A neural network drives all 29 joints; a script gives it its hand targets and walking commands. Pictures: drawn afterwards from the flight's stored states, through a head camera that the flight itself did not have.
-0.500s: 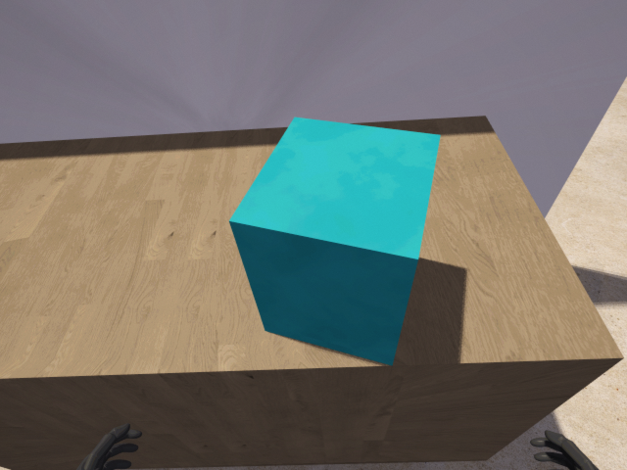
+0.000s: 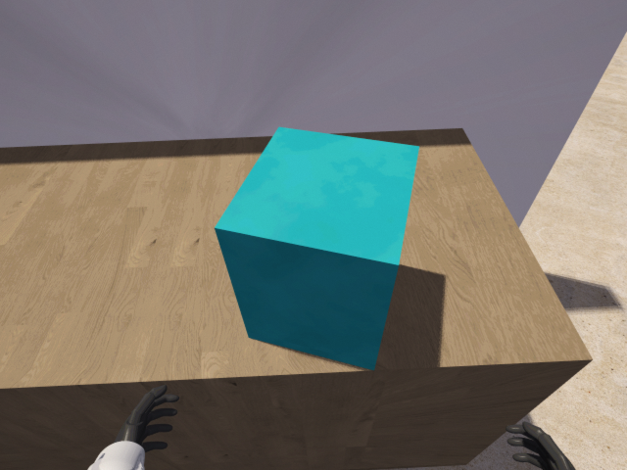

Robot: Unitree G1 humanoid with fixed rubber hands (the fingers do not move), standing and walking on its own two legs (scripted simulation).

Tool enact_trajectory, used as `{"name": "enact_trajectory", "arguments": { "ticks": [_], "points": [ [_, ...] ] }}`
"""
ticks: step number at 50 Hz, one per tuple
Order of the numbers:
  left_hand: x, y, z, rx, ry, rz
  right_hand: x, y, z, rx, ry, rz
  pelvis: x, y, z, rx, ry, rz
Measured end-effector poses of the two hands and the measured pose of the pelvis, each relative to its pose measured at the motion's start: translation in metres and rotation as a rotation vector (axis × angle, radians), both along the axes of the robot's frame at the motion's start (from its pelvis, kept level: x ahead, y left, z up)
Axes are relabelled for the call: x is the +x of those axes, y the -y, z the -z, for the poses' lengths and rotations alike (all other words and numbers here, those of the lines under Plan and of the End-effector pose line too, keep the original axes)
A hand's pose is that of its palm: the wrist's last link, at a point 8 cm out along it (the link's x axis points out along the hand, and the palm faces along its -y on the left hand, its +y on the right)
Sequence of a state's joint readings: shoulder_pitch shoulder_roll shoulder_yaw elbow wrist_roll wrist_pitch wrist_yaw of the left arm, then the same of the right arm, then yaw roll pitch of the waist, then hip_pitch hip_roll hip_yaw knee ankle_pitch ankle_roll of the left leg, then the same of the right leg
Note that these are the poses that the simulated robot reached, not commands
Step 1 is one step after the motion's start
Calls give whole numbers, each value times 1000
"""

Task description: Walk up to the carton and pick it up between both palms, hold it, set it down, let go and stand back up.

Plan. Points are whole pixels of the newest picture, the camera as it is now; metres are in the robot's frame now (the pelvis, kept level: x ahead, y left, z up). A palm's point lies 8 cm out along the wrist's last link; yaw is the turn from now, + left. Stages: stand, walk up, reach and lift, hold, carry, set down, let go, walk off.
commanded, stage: reach and lift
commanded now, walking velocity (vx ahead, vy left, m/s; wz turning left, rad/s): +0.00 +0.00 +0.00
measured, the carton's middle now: (327, 249) +0.41 +0.00 +0.06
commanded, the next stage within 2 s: none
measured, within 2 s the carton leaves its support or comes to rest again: neither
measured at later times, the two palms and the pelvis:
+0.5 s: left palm (78, 449) +0.17 +0.30 -0.01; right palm out of the picture +0.14 -0.20 -0.01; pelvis -0.02 +0.03 +0.02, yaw +0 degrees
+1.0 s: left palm (71, 398) +0.21 +0.29 +0.06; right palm (488, 435) +0.16 -0.16 +0.05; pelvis +0.00 +0.03 +0.02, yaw +0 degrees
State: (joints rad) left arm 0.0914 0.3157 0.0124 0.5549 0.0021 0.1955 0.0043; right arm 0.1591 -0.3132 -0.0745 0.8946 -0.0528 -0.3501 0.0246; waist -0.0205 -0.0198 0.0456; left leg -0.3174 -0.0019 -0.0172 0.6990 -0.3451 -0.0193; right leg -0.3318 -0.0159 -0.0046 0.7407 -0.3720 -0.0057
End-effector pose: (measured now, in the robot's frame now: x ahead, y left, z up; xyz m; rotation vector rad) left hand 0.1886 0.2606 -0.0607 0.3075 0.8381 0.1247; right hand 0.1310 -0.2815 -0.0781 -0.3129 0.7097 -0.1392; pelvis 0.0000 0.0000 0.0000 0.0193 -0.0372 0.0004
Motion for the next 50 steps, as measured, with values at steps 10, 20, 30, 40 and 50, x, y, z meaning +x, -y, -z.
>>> {"name": "enact_trajectory", "arguments": {
  "ticks": [10,20,30,40,50],
  "points": [
    [-5,-18,-17,-36,73,-6,-8,-31,-28,-5,100,48,-5,-7,-13,-9,47,2],
    [-9,-36,-39,-57,190,19,2,-73,-60,37,217,78,-15,-28,-19,-35,91,5],
    [-15,-36,-60,-84,294,45,10,-84,-81,81,304,127,-17,-33,-20,-41,118,6],
    [-1,-23,-90,-163,394,79,23,-95,-103,157,370,217,-14,-25,-20,-34,116,7],
    [19,-25,-120,-187,485,138,33,-125,-126,231,385,257,-4,-26,-21,-37,98,8]
  ]
}}
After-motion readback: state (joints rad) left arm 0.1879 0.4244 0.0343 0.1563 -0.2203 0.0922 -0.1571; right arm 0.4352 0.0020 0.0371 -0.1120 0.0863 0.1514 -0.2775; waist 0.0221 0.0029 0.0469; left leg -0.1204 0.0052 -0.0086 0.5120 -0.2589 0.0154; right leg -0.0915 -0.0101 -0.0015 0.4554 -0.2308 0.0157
